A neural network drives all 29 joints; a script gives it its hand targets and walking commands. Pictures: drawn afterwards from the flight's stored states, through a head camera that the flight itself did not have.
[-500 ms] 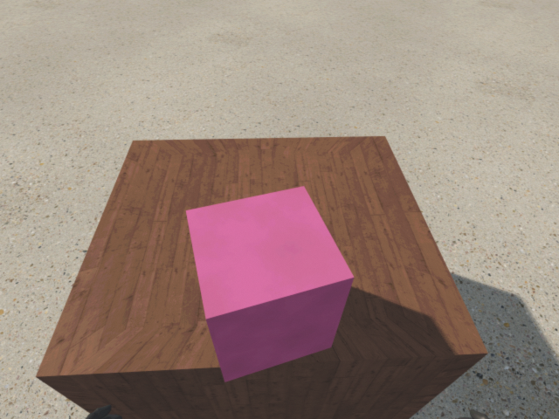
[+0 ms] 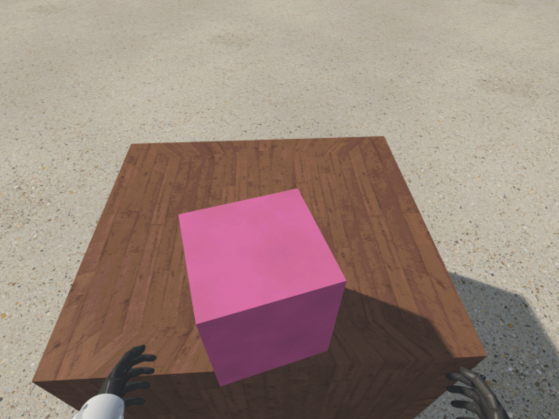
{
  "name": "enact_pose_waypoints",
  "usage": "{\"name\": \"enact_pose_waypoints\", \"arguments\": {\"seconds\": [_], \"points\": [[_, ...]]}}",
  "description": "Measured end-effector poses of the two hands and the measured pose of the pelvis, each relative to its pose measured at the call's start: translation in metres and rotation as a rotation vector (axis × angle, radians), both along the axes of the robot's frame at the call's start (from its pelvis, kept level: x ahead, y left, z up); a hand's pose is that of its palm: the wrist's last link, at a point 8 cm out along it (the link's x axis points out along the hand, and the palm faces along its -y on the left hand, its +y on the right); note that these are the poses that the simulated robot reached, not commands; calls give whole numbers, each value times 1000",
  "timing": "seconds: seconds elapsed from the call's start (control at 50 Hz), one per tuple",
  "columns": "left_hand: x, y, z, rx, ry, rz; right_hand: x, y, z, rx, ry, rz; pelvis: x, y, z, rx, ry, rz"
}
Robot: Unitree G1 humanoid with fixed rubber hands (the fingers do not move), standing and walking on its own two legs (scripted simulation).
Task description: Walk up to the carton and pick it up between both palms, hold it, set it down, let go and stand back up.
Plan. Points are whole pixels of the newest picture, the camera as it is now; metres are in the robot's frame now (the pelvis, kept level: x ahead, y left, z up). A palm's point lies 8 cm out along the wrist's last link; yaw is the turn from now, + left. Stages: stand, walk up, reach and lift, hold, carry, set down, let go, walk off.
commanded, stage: reach and lift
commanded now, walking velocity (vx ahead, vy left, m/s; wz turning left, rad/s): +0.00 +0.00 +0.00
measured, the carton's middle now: (258, 287) +0.37 +0.06 -0.06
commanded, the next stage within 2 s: none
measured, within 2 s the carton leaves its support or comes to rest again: neither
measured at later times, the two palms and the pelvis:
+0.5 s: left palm (117, 367) +0.22 +0.25 -0.04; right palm (476, 393) +0.20 -0.26 -0.05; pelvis +0.02 +0.01 +0.00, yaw +0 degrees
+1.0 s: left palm (123, 364) +0.21 +0.23 -0.01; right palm (461, 391) +0.20 -0.24 -0.04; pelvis +0.00 +0.00 +0.01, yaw +0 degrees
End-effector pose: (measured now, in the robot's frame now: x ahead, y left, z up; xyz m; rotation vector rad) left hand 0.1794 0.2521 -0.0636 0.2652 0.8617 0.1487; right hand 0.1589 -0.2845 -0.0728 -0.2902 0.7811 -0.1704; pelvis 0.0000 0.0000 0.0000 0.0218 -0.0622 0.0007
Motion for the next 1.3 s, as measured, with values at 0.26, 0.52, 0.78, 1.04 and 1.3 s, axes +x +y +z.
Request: {"name": "enact_pose_waypoints", "arguments": {"seconds": [0.26, 0.52, 0.78, 1.04, 1.3], "points": [[16, 4, 8, 13, -49, 8, 18, 8, 11, 40, -61, 15, 7, 5, 3, -7, 22, 0], [37, -4, 23, 10, -178, -3, 38, 22, 22, 86, -162, 82, 17, 5, 5, -10, 43, -3], [39, -20, 37, -1, -301, -12, 43, 37, 25, 146, -238, 155, 15, -1, 5, -11, 42, -8], [27, -23, 55, -13, -431, 5, 35, 47, 32, 192, -313, 197, 0, -3, 6, -9, 24, -8], [-3, -29, 76, -36, -549, 36, 28, 59, 53, 232, -410, 252, -34, -7, 8, -4, -6, -9]]}}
